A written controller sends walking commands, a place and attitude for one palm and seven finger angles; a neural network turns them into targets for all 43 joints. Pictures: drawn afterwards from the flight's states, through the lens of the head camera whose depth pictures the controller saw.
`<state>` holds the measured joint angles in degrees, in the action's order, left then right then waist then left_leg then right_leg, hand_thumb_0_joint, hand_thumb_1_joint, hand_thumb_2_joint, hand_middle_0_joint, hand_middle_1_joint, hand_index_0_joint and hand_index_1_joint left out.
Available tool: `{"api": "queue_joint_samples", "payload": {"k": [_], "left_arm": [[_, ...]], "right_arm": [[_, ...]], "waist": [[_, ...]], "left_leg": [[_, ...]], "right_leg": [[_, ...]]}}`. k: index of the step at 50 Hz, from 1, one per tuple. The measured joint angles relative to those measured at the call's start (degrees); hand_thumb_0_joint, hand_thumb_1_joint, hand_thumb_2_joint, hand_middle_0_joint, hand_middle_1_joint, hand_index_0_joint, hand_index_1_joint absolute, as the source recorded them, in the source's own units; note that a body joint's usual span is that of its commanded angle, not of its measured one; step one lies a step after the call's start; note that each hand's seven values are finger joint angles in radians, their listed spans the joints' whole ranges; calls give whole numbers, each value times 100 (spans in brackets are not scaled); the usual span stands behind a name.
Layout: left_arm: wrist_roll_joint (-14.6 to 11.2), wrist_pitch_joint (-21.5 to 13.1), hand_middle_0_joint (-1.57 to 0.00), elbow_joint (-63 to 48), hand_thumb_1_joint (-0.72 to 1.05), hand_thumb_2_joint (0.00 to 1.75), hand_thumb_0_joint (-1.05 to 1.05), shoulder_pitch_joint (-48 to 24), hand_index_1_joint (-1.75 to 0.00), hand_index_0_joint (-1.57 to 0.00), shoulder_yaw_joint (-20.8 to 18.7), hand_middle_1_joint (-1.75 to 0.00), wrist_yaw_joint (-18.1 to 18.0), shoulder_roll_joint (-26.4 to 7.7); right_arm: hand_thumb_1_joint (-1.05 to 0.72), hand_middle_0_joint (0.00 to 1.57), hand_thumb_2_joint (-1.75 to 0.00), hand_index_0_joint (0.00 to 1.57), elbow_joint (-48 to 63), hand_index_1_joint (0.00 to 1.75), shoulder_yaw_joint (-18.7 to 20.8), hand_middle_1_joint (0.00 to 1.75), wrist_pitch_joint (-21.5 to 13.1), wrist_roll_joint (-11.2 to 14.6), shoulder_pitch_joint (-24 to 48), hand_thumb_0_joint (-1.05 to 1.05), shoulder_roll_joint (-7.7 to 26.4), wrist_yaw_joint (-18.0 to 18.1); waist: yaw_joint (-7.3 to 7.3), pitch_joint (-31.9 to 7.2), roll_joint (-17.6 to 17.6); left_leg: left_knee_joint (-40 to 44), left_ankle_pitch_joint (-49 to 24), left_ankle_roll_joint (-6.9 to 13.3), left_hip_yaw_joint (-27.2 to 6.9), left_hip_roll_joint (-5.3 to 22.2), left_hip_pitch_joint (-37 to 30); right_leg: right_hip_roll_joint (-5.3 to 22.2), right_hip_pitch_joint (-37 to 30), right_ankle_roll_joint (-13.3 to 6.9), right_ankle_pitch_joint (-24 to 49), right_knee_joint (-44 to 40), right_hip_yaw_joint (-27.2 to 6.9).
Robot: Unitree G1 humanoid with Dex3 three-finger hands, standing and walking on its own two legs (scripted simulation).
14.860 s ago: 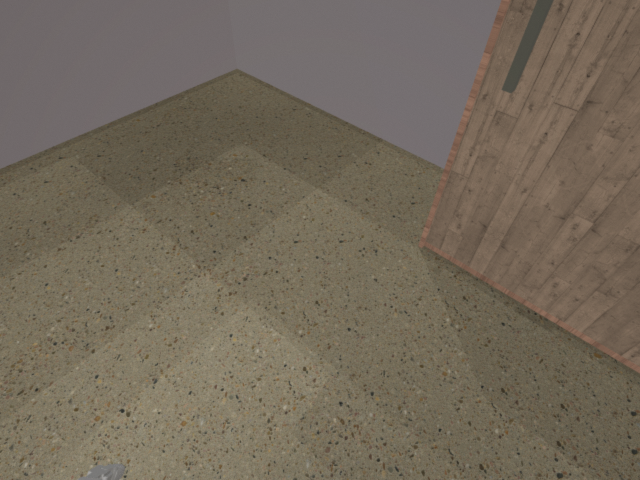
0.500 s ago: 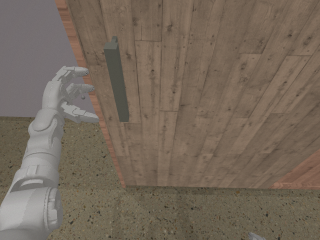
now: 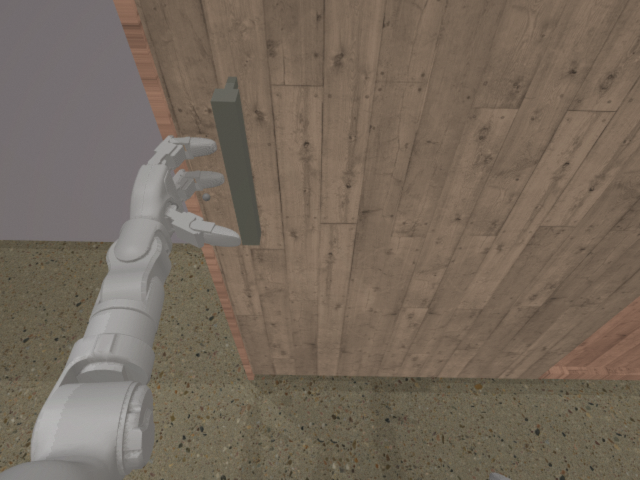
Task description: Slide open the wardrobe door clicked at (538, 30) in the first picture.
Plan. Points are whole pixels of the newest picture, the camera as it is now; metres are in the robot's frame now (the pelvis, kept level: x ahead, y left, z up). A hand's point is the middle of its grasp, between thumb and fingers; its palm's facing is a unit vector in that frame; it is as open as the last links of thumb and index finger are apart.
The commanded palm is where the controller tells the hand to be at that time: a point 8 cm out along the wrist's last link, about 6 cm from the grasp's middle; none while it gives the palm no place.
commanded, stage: feel for the door with the fingertips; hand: left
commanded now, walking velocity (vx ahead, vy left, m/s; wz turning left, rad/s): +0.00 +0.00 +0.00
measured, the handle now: (243, 170) +0.49 +0.11 +0.13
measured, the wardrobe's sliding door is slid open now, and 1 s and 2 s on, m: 0.00 0.00 0.00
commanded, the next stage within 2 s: slide the fingers in behind the handle in 0.30 s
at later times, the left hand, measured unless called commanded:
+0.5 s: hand (212, 189) +0.44 +0.14 +0.13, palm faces -0.01 -1.00 +0.00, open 13.8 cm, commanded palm +0.42 +0.20 +0.13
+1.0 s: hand (224, 193) +0.44 +0.13 +0.13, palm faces -0.01 -1.00 +0.00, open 13.9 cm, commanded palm +0.41 +0.17 +0.13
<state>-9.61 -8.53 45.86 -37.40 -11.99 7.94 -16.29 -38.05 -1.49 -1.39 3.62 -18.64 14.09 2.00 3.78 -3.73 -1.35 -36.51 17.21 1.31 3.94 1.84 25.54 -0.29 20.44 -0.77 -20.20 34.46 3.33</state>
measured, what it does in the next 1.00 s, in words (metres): stands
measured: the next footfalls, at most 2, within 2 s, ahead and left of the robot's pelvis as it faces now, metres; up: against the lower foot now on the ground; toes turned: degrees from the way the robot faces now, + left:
none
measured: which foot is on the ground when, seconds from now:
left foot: down 0.00-1.00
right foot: down 0.00-1.00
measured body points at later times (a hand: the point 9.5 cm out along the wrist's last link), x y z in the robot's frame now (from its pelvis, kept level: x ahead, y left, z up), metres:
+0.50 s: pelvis -0.01 -0.02 +0.00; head +0.03 -0.02 +0.45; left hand +0.44 +0.20 +0.13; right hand +0.05 -0.28 -0.12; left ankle +0.01 +0.10 -0.73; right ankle -0.03 -0.11 -0.73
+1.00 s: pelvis +0.00 -0.01 +0.00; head +0.03 -0.01 +0.45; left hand +0.44 +0.18 +0.13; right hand +0.09 -0.26 -0.12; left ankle +0.01 +0.10 -0.73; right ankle -0.03 -0.11 -0.73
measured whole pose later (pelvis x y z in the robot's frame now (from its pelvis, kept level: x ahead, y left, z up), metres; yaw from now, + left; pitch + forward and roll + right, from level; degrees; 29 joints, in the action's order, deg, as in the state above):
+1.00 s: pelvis +0.00 -0.01 +0.00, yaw +0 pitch +7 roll -1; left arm -8.8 -10.8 48.5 -39.9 -10.7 5.3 -14.2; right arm -38.3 -0.9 -1.7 3.3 -18.4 14.0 1.0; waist 3.5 -3.9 -1.6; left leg -37.1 17.3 0.8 3.5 2.1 26.7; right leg -0.6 21.7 -1.3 -20.6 35.4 3.6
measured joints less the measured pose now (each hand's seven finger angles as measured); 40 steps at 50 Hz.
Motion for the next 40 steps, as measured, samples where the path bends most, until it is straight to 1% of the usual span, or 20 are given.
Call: {"api": "queue_joint_samples", "payload": {"k": [7,9,12,15,21,25,32,35,40], "left_arm": [[35,-98,-30,87,-50,30,-1,-92,-120,-30,103,-120,-158,136],[80,-120,-30,218,-50,30,-1,-174,-120,-30,48,-120,-190,134],[124,-157,-30,477,-50,30,-1,-331,-120,-30,-71,-120,-203,40],[154,-238,-32,627,-49,30,-1,-395,-121,-32,-163,-121,-83,-95],[63,-372,-33,790,-49,30,-1,-442,-121,-33,-281,-122,98,-230],[35,-402,-34,870,-50,30,-1,-493,-122,-33,-271,-122,207,-292],[-20,-395,-33,726,-50,30,-1,-395,-121,-32,-238,-122,177,-214],[-1,-374,-33,651,-50,30,-1,-339,-121,-32,-249,-121,174,-196],[-14,-311,-31,458,-50,30,-1,-242,-120,-31,-108,-121,100,-114]], "right_arm": [[-91,21,-90,20,-55,30,41,30,-38,-6,-41,1,28,-24],[-91,20,-90,20,-74,30,29,30,-30,-16,-26,1,33,-17],[-91,20,-90,20,-72,30,10,30,-30,-23,-12,1,36,0],[-91,20,-90,20,-58,30,11,30,-30,-27,-36,1,42,19],[-91,20,-90,20,-94,30,33,30,-15,-10,-125,1,89,31],[-91,20,-90,20,-105,30,48,30,3,6,-159,1,120,36],[-91,20,-90,20,-88,30,85,30,17,8,-172,1,132,8],[-91,20,-90,20,-62,30,71,30,38,4,-142,1,112,-2],[-91,20,-90,20,-8,30,74,30,28,12,-104,1,71,-27]], "waist": [[13,16,-18],[37,27,-12],[83,52,2],[109,64,14],[108,55,8],[111,54,4],[78,13,-15],[75,-1,-5],[42,-11,-11]], "left_leg": [[20,-40,-33,-8,22,-2],[22,-50,-43,-11,31,1],[30,-70,-62,-13,52,20],[47,-90,-82,-9,76,39],[53,-97,-109,-28,105,58],[35,-92,-114,-54,108,93],[30,-75,-104,-45,97,113],[26,-61,-95,-33,92,102],[7,-34,-81,-32,78,90]], "right_leg": [[-23,19,-36,13,24,5],[-32,31,-48,14,37,8],[-53,63,-71,23,49,7],[-77,94,-94,38,47,1],[-110,105,-122,47,26,16],[-116,122,-129,43,25,39],[-105,142,-117,32,26,28],[-99,135,-108,23,29,15],[-86,110,-91,10,24,13]]}}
